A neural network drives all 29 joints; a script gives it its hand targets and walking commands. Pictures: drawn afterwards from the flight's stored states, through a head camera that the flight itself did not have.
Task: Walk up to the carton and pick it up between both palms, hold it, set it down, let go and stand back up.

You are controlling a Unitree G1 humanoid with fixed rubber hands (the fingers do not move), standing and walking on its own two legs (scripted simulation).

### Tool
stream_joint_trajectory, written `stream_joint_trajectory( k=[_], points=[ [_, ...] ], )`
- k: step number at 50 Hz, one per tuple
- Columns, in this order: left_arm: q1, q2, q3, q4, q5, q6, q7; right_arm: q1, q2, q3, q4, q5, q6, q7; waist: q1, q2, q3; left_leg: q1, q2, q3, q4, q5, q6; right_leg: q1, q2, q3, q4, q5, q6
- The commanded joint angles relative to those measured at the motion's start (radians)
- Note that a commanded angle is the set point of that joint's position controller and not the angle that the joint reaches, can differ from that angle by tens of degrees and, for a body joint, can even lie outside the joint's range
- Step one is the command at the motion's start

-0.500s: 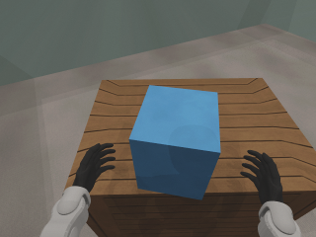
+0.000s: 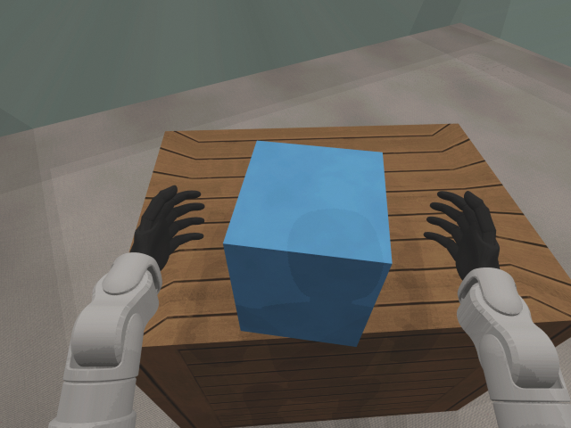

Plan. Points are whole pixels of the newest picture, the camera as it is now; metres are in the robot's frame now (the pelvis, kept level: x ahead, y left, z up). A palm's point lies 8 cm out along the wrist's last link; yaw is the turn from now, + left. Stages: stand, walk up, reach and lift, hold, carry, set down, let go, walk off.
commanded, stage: reach and lift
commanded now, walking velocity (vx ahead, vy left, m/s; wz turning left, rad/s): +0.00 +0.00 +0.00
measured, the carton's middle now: (307, 246) +0.39 -0.01 +0.02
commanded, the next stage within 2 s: none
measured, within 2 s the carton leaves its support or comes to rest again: neither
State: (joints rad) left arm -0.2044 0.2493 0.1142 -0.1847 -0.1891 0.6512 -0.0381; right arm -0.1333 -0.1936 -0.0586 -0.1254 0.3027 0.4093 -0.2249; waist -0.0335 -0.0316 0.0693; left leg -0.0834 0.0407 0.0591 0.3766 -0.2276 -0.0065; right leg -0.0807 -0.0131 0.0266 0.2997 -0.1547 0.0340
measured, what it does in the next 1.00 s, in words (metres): stands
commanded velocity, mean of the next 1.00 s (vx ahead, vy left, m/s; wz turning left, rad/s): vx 0.00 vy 0.00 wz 0.00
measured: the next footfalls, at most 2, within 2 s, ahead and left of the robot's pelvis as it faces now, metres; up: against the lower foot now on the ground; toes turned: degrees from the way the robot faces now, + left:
none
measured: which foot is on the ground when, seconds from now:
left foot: down 0.00-1.00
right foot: down 0.00-1.00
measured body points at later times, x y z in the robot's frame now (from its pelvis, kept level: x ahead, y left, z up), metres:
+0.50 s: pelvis -0.01 +0.00 +0.00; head +0.00 +0.02 +0.45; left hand +0.40 +0.18 +0.17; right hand +0.37 -0.21 +0.17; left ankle -0.01 +0.12 -0.75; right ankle +0.01 -0.14 -0.75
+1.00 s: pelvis +0.00 -0.01 +0.00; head +0.01 +0.01 +0.45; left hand +0.44 +0.17 +0.17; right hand +0.41 -0.20 +0.16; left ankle -0.01 +0.12 -0.75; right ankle +0.01 -0.14 -0.75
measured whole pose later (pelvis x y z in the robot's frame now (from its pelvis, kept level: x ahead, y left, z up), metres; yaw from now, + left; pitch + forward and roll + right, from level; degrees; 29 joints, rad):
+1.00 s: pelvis +0.00 -0.01 +0.00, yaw +1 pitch +0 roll -1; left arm -0.81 0.31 0.11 0.57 -0.14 0.52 -0.02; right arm -0.74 -0.21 -0.01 0.59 0.36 0.33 -0.23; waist -0.10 -0.04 0.01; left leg -0.16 0.05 0.03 0.37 -0.21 -0.02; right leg -0.15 -0.01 0.00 0.29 -0.14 0.03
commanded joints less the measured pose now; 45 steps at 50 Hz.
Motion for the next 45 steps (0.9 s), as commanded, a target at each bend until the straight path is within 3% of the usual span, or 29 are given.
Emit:
stream_joint_trajectory(
  k=[1,14,33,39,45],
  points=[
    [-0.361,0.118,0.051,-0.112,0.009,0.005,0.015,-0.324,-0.127,-0.051,-0.100,0.017,-0.020,0.005,-0.012,0.057,-0.301,0.046,-0.039,0.002,-0.039,0.256,-0.034,0.060,0.054,-0.029,-0.002,0.242,-0.021],
    [-0.646,0.147,0.052,0.052,0.023,0.052,0.044,-0.613,-0.203,-0.049,0.101,0.065,-0.020,0.014,-0.041,0.056,-0.398,0.081,-0.045,0.001,-0.029,0.279,-0.032,0.046,0.069,-0.059,0.005,0.273,-0.013],
    [-1.020,0.226,0.026,0.407,0.013,-0.036,0.052,-0.988,-0.202,-0.011,0.378,0.080,-0.034,0.011,-0.059,0.050,-0.531,0.071,-0.055,-0.002,-0.020,0.295,-0.021,0.071,0.061,-0.065,0.012,0.346,-0.004],
    [-1.079,0.239,0.019,0.532,0.015,-0.068,0.048,-1.037,-0.193,-0.009,0.482,0.075,-0.039,0.002,-0.071,0.058,-0.548,0.071,-0.056,-0.007,-0.016,0.302,-0.025,0.075,0.062,-0.067,0.014,0.377,0.001],
    [-0.991,0.189,0.018,0.633,0.041,-0.127,0.024,-0.959,-0.141,0.020,0.577,0.065,-0.083,-0.008,-0.076,0.062,-0.511,0.089,-0.060,-0.010,-0.009,0.356,-0.030,0.076,0.065,-0.075,0.019,0.456,0.010]
  ],
)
